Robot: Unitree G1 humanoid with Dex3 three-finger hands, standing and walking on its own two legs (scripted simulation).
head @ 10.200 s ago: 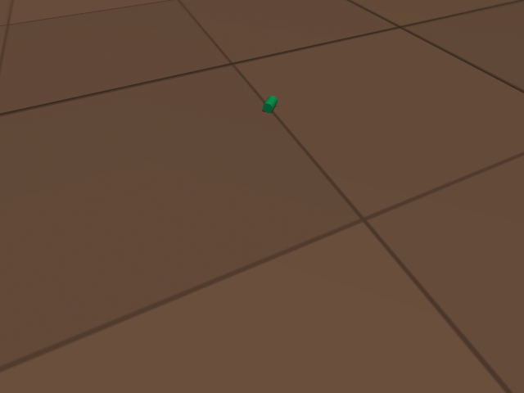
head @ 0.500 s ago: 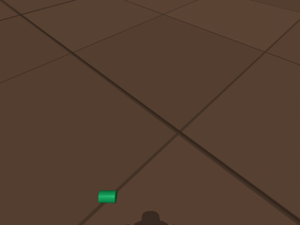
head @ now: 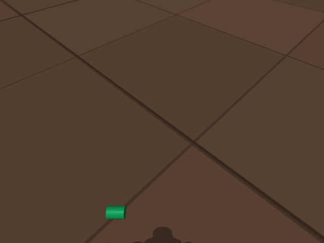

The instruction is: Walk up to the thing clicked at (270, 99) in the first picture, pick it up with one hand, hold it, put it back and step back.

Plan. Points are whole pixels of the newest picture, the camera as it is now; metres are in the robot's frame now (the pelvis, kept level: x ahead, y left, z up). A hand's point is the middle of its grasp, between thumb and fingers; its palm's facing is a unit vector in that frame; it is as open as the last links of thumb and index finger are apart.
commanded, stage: stand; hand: left
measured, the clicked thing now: (116, 212) +0.40 +0.29 -0.75
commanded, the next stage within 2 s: walk up in 0.04 s
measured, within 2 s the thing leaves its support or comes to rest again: neither
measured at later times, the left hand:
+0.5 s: hand out of the picture +0.05 +0.36 -0.17, palm faces -0.01 -0.92 -0.40, open 7.4 cm
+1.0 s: hand out of the picture +0.10 +0.31 -0.16, palm faces -0.04 -0.95 -0.31, open 7.4 cm
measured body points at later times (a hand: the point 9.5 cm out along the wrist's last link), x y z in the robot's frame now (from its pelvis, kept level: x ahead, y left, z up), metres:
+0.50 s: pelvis -0.01 +0.08 -0.01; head +0.03 +0.10 +0.43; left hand +0.05 +0.41 -0.14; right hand +0.07 -0.22 -0.13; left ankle +0.00 +0.18 -0.75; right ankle -0.01 -0.06 -0.72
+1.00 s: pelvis +0.00 +0.07 +0.00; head +0.01 +0.08 +0.45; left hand +0.10 +0.36 -0.13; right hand +0.08 -0.24 -0.12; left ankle +0.00 +0.18 -0.75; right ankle -0.01 -0.04 -0.75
